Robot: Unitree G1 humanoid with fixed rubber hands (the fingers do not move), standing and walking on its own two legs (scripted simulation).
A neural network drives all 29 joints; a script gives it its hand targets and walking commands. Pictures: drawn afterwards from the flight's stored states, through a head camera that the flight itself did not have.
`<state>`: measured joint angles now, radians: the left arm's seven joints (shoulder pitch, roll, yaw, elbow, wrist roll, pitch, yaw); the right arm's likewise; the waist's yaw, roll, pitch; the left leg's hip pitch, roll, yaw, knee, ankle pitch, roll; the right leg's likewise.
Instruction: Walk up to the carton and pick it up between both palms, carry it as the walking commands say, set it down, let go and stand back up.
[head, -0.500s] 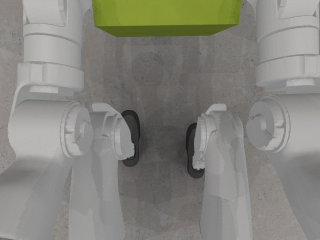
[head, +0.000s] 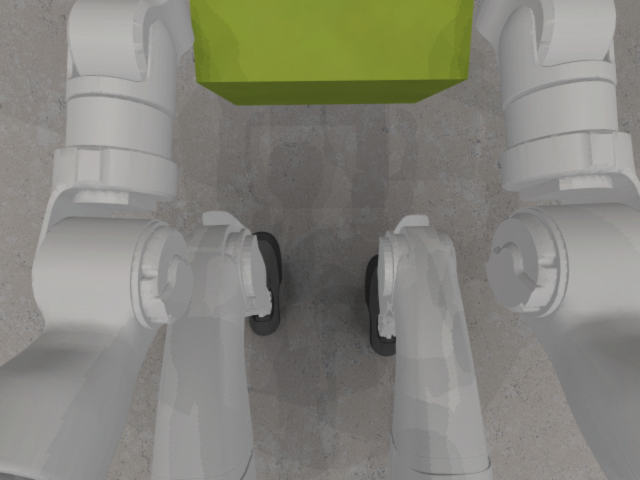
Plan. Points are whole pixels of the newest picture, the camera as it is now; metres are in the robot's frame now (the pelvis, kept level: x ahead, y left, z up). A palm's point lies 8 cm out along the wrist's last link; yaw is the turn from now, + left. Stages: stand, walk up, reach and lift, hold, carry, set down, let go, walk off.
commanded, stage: reach and lift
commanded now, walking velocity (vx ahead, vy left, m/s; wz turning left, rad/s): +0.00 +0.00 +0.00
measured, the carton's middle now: out of the picture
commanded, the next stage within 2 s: none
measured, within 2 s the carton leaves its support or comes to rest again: neither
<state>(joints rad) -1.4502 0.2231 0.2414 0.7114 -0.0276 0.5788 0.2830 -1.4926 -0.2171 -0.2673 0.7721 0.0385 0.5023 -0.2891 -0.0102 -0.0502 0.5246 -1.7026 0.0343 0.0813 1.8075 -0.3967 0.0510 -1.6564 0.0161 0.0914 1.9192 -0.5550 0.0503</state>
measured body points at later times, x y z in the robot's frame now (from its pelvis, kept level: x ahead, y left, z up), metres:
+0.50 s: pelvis +0.00 +0.00 +0.06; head +0.28 +0.00 +0.40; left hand +0.55 +0.14 +0.03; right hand +0.56 -0.16 +0.04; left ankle +0.19 +0.11 -0.44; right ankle +0.14 -0.14 -0.44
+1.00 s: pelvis -0.01 +0.00 +0.12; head +0.25 +0.00 +0.48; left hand +0.53 +0.14 +0.11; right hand +0.53 -0.17 +0.12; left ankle +0.19 +0.11 -0.44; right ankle +0.14 -0.14 -0.44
